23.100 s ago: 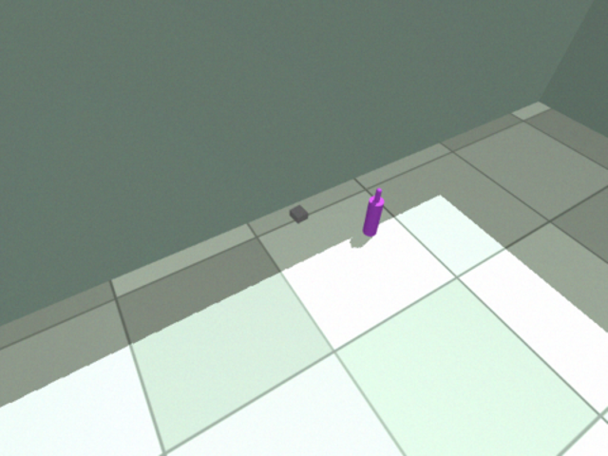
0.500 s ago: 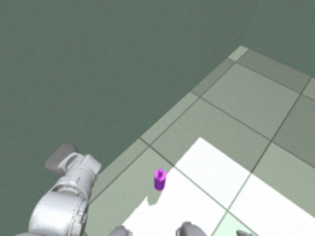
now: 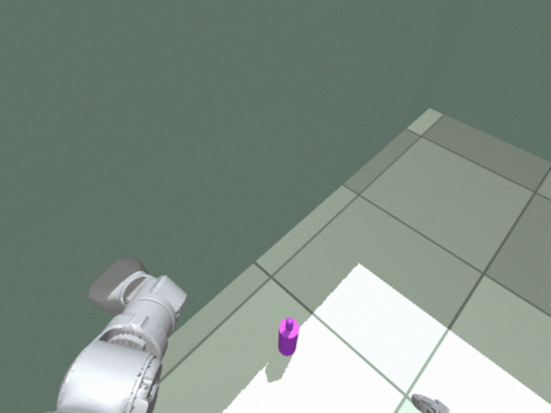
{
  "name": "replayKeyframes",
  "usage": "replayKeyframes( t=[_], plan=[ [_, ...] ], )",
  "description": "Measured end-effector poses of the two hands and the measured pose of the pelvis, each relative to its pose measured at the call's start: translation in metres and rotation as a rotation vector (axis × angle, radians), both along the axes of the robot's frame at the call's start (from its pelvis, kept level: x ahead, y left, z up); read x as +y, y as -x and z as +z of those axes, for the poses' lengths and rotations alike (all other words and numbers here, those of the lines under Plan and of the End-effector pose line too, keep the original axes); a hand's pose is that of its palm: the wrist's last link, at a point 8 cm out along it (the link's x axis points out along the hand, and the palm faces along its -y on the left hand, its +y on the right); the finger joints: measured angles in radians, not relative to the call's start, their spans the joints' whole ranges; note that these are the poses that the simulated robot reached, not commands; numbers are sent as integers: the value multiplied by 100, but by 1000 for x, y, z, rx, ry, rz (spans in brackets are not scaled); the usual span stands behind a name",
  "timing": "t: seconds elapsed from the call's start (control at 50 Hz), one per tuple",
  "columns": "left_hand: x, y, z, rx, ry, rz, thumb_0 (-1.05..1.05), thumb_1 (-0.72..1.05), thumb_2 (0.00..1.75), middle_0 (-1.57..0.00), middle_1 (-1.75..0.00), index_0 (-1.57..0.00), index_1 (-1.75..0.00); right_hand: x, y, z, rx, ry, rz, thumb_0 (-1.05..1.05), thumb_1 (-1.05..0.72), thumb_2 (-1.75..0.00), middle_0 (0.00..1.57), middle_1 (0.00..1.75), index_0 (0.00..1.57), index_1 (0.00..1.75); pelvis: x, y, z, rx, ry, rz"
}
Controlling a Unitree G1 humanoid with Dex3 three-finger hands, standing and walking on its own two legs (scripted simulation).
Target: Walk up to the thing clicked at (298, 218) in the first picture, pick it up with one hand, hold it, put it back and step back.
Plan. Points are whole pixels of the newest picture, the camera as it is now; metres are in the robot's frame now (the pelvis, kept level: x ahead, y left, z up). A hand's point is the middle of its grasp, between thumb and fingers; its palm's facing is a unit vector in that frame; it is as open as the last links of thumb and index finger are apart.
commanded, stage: hold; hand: left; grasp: from above
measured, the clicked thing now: (139, 311) +0.32 +0.24 -0.10
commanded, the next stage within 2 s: crouch in 1.58 s
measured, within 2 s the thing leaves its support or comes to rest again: neither
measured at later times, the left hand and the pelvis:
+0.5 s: hand (139, 292) +0.32 +0.22 -0.04, palm faces -0.22 -0.38 -0.90, open 8.9 cm; pelvis +0.01 +0.00 +0.01, yaw +0 degrees
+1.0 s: hand (135, 289) +0.32 +0.22 -0.02, palm faces -0.21 -0.39 -0.90, open 8.9 cm; pelvis +0.01 +0.00 +0.02, yaw +0 degrees
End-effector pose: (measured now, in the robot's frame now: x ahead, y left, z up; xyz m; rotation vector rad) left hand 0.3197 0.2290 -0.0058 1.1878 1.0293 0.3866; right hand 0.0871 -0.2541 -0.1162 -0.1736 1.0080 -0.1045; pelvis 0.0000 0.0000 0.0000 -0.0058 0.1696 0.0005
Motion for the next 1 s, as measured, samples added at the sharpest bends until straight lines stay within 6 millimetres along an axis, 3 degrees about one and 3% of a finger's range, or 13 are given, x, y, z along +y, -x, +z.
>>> replayKeyframes(
  t=[1.0],
  plan=[
    [-4, -3, 43, -25, 4, 49, -3, 15, 31, -85, -27, -87, -31, 10, -53, 21, -102, -73, 75, 1, -90, -90, 20, 30, 20, 29, -5, -13, 18, -72, -10, -3]
  ],
)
